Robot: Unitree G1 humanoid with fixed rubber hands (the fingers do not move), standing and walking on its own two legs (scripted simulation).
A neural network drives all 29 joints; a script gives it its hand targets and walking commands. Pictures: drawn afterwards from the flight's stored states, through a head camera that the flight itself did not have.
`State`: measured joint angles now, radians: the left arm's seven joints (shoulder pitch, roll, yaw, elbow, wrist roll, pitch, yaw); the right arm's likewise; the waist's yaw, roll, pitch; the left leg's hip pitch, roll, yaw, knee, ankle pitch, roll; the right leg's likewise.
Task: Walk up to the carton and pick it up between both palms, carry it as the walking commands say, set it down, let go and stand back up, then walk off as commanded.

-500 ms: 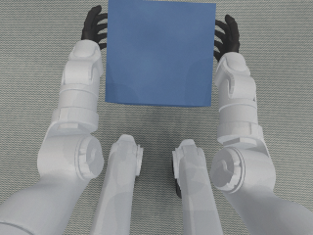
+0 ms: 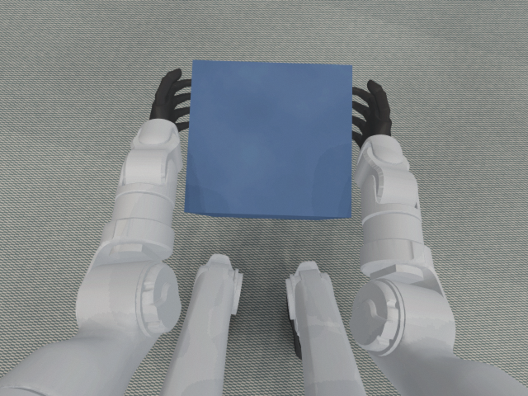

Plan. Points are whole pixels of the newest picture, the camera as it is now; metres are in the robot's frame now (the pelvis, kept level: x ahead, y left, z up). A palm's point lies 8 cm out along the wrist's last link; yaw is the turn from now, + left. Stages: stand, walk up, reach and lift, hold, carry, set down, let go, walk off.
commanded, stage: reach and lift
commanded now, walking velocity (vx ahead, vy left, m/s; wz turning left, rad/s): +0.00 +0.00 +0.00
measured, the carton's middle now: (268, 157) +0.46 +0.01 -0.14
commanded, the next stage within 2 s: none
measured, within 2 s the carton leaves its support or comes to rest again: neither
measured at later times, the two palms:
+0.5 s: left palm (149, 117) +0.45 +0.16 +0.01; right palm (400, 132) +0.45 -0.13 +0.02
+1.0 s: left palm (126, 107) +0.43 +0.16 +0.09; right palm (440, 125) +0.43 -0.14 +0.10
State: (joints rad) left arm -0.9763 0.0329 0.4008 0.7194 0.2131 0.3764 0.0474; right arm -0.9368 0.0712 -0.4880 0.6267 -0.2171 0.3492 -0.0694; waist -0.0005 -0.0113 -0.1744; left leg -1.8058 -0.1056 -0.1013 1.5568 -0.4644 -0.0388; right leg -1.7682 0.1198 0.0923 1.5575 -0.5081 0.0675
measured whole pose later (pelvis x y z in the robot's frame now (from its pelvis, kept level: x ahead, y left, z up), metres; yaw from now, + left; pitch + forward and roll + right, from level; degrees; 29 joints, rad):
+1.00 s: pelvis +0.04 +0.00 +0.13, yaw +1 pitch +28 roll -1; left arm -0.62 -0.08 0.39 0.61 0.24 0.34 0.03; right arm -0.58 0.16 -0.43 0.54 -0.25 0.31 -0.04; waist 0.00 -0.01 -0.17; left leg -1.15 -0.09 -0.13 1.03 -0.37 -0.02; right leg -1.12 0.10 0.13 1.04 -0.40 0.04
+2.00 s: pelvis +0.08 +0.00 +0.22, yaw +1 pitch +4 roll +0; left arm -0.35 -0.16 0.31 0.42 0.30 0.55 0.02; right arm -0.35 0.18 -0.32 0.41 -0.30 0.54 -0.01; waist -0.01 -0.01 -0.07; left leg -0.32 -0.05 -0.13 0.44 -0.19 -0.01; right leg -0.30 0.05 0.15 0.46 -0.22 0.01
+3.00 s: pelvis +0.08 +0.00 +0.23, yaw +0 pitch -6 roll +0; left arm -0.30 -0.16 0.24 0.27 0.31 0.76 0.01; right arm -0.30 0.16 -0.25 0.28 -0.30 0.74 0.01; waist 0.00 -0.01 -0.01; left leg -0.06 -0.04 -0.11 0.35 -0.17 0.00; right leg -0.04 0.03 0.15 0.35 -0.19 0.01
